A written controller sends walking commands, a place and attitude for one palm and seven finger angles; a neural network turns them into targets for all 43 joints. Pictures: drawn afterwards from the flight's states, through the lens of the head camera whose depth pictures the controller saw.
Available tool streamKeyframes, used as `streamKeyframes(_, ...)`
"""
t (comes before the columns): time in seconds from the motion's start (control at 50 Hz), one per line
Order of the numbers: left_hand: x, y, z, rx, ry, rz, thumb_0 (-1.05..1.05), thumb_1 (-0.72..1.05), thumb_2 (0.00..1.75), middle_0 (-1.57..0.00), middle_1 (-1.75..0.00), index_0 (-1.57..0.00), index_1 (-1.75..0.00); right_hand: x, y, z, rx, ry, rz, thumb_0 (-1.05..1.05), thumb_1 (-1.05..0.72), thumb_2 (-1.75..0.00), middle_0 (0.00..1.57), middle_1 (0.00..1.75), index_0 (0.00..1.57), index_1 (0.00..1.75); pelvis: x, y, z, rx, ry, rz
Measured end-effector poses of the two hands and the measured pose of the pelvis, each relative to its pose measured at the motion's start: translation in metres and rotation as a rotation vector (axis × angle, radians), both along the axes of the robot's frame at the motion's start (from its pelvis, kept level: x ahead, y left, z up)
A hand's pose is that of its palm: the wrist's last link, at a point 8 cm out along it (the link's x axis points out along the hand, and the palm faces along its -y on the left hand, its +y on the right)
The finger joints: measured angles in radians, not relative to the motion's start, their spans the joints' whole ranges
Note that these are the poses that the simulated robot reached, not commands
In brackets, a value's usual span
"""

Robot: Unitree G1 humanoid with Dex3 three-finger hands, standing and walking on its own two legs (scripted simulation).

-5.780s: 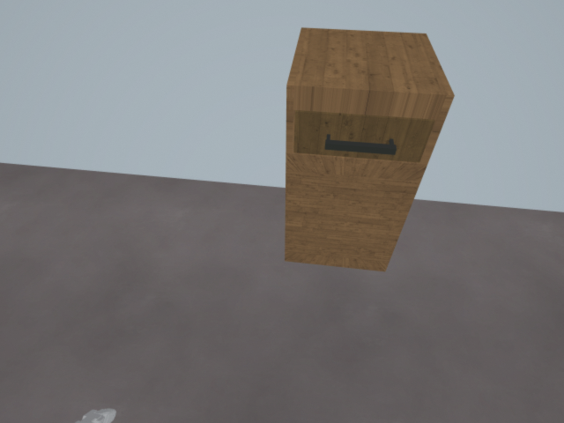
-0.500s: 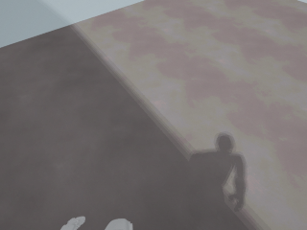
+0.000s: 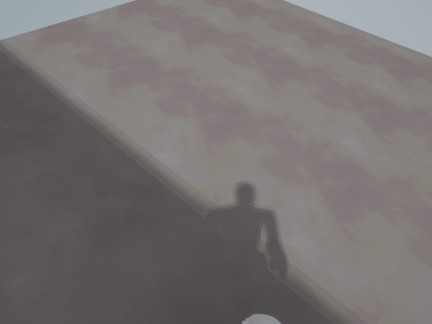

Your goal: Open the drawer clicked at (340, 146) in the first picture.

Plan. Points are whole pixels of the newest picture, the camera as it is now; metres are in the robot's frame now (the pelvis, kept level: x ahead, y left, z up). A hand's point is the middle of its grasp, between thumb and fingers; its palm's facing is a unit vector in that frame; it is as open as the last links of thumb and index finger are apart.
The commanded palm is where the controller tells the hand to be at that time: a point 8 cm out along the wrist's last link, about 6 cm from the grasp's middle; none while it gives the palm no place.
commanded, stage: walk to a spot facing it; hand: left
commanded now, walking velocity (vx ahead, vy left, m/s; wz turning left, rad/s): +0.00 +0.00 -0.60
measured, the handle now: out of the picture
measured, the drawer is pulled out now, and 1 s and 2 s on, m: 0.00 0.00 0.00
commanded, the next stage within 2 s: turn to face it in 0.24 s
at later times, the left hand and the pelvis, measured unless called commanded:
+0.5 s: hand (176, 301) +0.19 +0.09 -0.15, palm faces -0.23 -0.94 -0.26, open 7.3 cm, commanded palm none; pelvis +0.03 -0.06 -0.01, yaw -14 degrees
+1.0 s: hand out of the picture +0.08 +0.18 -0.18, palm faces +0.07 -0.97 -0.24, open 7.3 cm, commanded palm none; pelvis +0.02 -0.03 +0.00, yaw +1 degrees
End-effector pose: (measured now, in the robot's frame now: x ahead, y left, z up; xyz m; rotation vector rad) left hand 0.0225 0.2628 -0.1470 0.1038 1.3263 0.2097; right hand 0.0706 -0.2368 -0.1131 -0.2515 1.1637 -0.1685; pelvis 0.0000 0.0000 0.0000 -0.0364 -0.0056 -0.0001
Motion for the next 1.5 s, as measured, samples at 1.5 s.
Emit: streamKeyframes(1.5,-0.053,-0.112,0.026,0.099,-0.102,0.240,0.00,0.91,0.90,-0.20,-0.30,-0.20,-0.30,0.055,-0.101,-0.026,0.039,0.102,0.242,0.00,-0.91,-0.90,0.20,0.29,0.20,0.30,-0.010,-0.096,-0.002,0.069,0.016,0.351)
